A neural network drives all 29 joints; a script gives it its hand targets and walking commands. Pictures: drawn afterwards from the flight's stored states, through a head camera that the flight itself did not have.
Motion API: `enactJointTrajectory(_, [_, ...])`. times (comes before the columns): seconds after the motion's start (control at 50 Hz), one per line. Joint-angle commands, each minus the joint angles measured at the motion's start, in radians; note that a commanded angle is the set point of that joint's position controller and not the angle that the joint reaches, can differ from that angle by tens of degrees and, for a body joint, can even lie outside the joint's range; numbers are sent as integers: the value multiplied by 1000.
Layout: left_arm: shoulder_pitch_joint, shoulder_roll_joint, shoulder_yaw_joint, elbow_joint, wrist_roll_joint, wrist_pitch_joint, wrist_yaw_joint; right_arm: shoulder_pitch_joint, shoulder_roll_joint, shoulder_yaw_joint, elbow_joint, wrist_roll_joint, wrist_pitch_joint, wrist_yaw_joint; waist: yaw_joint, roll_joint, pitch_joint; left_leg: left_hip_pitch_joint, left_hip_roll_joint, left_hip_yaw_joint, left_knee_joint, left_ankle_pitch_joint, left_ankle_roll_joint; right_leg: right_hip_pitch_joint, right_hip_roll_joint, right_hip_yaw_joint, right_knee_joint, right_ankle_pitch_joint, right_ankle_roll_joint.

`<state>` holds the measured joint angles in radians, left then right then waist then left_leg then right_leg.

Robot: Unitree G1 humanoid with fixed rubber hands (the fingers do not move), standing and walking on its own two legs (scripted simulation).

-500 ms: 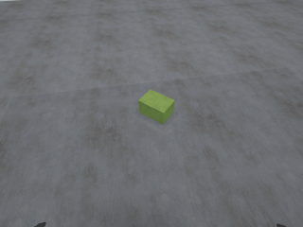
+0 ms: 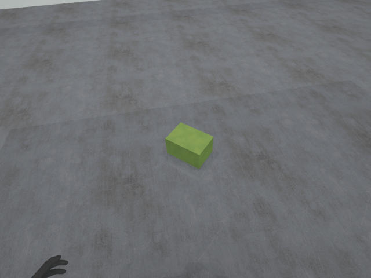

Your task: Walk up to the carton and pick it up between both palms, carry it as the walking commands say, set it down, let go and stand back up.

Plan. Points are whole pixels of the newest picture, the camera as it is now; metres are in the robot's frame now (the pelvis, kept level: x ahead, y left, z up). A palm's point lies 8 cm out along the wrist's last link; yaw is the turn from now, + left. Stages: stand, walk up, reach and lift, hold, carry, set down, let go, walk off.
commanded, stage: walk up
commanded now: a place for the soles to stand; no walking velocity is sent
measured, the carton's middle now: (189, 145) +1.04 +0.03 -0.68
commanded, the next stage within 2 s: none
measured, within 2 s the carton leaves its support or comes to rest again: neither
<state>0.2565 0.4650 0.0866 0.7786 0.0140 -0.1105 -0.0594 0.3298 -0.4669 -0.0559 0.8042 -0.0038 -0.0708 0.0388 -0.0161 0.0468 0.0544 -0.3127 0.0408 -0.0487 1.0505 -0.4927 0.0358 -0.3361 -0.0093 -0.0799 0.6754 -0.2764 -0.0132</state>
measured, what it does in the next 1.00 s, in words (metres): walks ahead: left foot, then right foot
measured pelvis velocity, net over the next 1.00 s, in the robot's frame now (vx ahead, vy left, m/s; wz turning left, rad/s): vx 0.33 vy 0.01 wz -0.02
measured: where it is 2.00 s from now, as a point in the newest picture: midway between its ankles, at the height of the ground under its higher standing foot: (191, 222)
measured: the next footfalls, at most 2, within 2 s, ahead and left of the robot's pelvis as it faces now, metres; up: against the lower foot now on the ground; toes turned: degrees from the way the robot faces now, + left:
left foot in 0.22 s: +0.22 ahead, +0.16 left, +0.00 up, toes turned +5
right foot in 0.52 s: +0.29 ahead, -0.10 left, +0.00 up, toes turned -2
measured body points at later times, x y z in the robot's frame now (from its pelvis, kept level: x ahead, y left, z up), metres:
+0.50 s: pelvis +0.17 +0.02 +0.00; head +0.19 +0.03 +0.45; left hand +0.26 +0.36 -0.10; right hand +0.25 -0.33 -0.07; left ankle +0.18 +0.16 -0.72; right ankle +0.24 -0.10 -0.71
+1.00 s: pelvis +0.33 +0.01 +0.00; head +0.34 +0.02 +0.45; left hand +0.43 +0.35 -0.09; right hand +0.40 -0.33 -0.08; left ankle +0.34 +0.14 -0.72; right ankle +0.40 -0.11 -0.70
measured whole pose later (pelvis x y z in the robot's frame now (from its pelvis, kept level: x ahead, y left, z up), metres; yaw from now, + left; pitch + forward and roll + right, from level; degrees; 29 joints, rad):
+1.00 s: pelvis +0.33 +0.01 +0.00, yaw -1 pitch -2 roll +1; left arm 0.28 0.48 0.07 0.80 0.02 -0.08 -0.05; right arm 0.31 -0.46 -0.06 0.77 -0.01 -0.09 0.03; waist -0.02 -0.04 0.06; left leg -0.31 0.05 0.09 0.71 -0.36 0.00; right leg -0.49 -0.05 -0.02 0.87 -0.37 -0.03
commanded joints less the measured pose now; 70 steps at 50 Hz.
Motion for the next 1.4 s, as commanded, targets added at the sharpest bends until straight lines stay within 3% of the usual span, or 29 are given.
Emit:
enactJointTrajectory(0.0, [75, 258, 73, -52, -9, -5, 24, -11, -194, -47, -75, 6, -22, -3, 37, -202, -6, -332, 73, -38, 9, -3, -9, 237, -338, 412, -347, -50, -259])
enactJointTrajectory(0.14, [29, 257, 58, -97, 5, -9, 11, -39, -155, -61, -81, -16, -16, 43, 17, -259, -7, -26, 29, 61, -390, 218, 4, -31, -253, 221, -333, -162, -199])
enactJointTrajectory(0.18, [20, 190, 37, -100, 3, 7, 7, 49, -198, -85, -27, -17, -34, 32, -51, -62, -34, 264, -25, 98, -486, 219, 14, -235, -159, 114, -86, -251, -149])
enactJointTrajectory(0.2, [25, 118, 16, -127, -1, 8, 9, 153, -269, -105, -6, -33, -42, 19, -106, 190, -88, 365, 129, -147, -617, -36, 67, -342, -70, -26, 215, -243, -104])
enactJointTrajectory(0.22, [5, 141, 12, -147, -1, 11, 15, 170, -355, -113, -40, -20, -48, 7, -129, 270, -57, 330, 333, -646, -816, -297, 146, -474, 16, 52, 449, -291, -59])
enactJointTrajectory(0.24, [5, 227, 30, -129, 3, 26, 22, 89, -354, -116, -50, 3, -44, 3, -95, 116, -13, 196, 398, -672, -864, -459, 231, -427, -66, 143, 490, -248, -44])
enactJointTrajectory(0.34, [157, 211, 42, -23, -4, 24, 11, -24, -257, -86, -90, -4, -29, -2, -5, 86, -6, 83, 253, -326, -789, -111, 184, -264, -69, 127, 331, -113, -11])
enactJointTrajectory(0.38, [106, 209, 39, -43, -5, 26, -2, -82, -282, -84, -108, -21, -23, 2, -2, 216, 30, -18, 236, -215, -769, -111, 204, -199, -67, 84, 213, -177, 1])
enactJointTrajectory(0.48, [164, 187, 62, -7, 6, -2, 2, -121, -198, -53, -113, -9, -24, 4, 94, 49, -44, -215, 148, -47, -496, 60, 106, 228, -7, 43, -101, 23, -60])
enactJointTrajectory(0.5, [240, 229, 76, 10, 12, 0, 16, -120, -172, -39, -125, -8, -19, 4, 141, -72, -82, -310, 64, 26, -269, 60, 72, 344, -63, 181, -214, -138, -78])
enactJointTrajectory(0.52, [305, 334, 102, 6, 16, -12, 29, -104, -115, -29, -164, 0, -23, 5, 161, -328, -55, -539, -52, 113, 37, -22, -2, 415, -347, 700, -415, -356, -160])
enactJointTrajectory(0.54, [238, 363, 113, 3, 8, -11, 25, -135, -227, -54, -131, -13, -19, -15, 140, -189, -63, -533, 4, -15, 106, -90, 12, 389, -448, 868, -369, -196, -330])
enactJointTrajectory(0.6, [164, 261, 73, -22, -19, -12, 44, -58, -190, -37, -93, 0, -34, -27, 60, -125, -17, -477, 68, -6, 52, -23, 4, 330, -345, 507, -216, 382, -312])
enactJointTrajectory(0.72, [34, 229, 40, -85, -5, 14, 26, 69, -162, -58, -34, -14, -40, 1, -38, -227, -63, 145, -38, 169, -406, 245, 21, -140, -182, 177, -87, 169, -182])
enactJointTrajectory(0.74, [16, 180, 24, -114, -3, 14, 21, 142, -206, -77, -15, -19, -37, -4, -88, -118, -79, 302, -31, 92, -449, 219, 38, -259, -135, 134, 32, 13, -156])
enactJointTrajectory(0.76, [10, 103, 5, -134, -16, 13, 18, 214, -331, -104, -13, -36, -50, -13, -131, 211, -135, 393, 242, -387, -709, -70, 111, -415, 9, 22, 402, -79, -73])
enactJointTrajectory(0.78, [-11, 153, 12, -143, 0, 27, 31, 134, -350, -106, -53, -13, -49, -18, -108, 187, -87, 333, 420, -646, -814, -144, 227, -491, 6, 110, 466, -237, -34])
enactJointTrajectory(0.82, [16, 223, 34, -87, -10, 33, 34, 38, -295, -96, -68, 8, -37, -16, -40, -4, 14, 171, 357, -512, -793, -149, 233, -434, -42, 177, 507, -149, -24])
enactJointTrajectory(0.96, [76, 154, 36, -26, 7, 4, -2, -71, -247, -75, -105, -16, -33, 0, 21, 175, 25, -84, 259, -107, -672, 138, 185, -87, -66, 59, 54, -49, -28])
enactJointTrajectory(1.0, [158, 181, 47, -1, 1, -7, 6, -77, -198, -57, -126, -10, -24, 6, 68, 84, -63, -191, 181, -51, -505, 163, 116, 193, -11, 53, -70, 15, -44])
enactJointTrajectory(1.02, [163, 236, 76, 7, 10, -9, 15, -58, -139, -33, -131, 10, -21, 2, 102, -144, -38, -346, 91, 19, -349, 67, 58, 312, -73, 210, -193, -141, -79])
enactJointTrajectory(1.04, [276, 337, 100, 14, 6, -18, 32, -101, -115, -22, -140, 7, -19, 4, 164, -310, -62, -492, -31, 126, 7, -7, 2, 374, -362, 681, -422, -422, -144])
enactJointTrajectory(1.06, [253, 361, 98, 0, 1, -20, 37, -119, -192, -44, -133, 0, -7, -11, 156, -201, -31, -523, 7, -26, 107, -7, 7, 315, -442, 815, -446, -502, -240])
enactJointTrajectory(1.14, [117, 273, 77, -37, -15, -18, 54, -16, -197, -52, -68, 2, -16, -6, 39, -45, -41, -449, 86, -49, 57, 61, 14, 251, -380, 536, -295, -156, -275])
enactJointTrajectory(1.18, [100, 260, 63, -49, -8, -19, 44, -14, -193, -57, -59, -11, -22, 0, 38, -164, -10, -312, 83, 2, -39, 60, 1, 74, -351, 410, -295, 95, -276])
enactJointTrajectory(1.22, [71, 254, 56, -55, -11, -21, 42, -2, -174, -53, -45, -8, -8, 14, 48, -254, -27, -242, 69, 70, -141, 127, -11, 46, -276, 230, -293, 17, -249])
enactJointTrajectory(1.26, [76, 282, 65, -46, -2, -9, 38, -52, -174, -54, -68, -11, -5, 29, 65, -266, 4, -191, 45, 83, -243, 103, -9, -8, -288, 301, -291, -143, -246])
enactJointTrajectory(1.32, [38, 249, 34, -64, 1, 10, 33, 43, -200, -77, -10, -20, -15, 27, -30, -121, -17, 101, -14, 131, -419, 125, 12, -167, -217, 185, -133, -268, -181])
enactJointTrajectory(1.38, [20, 172, 3, -91, -3, 22, 46, 62, -340, -100, -45, -17, -21, -6, -91, 211, -34, 232, 373, -602, -802, -286, 246, -467, -18, 15, 377, -317, -33])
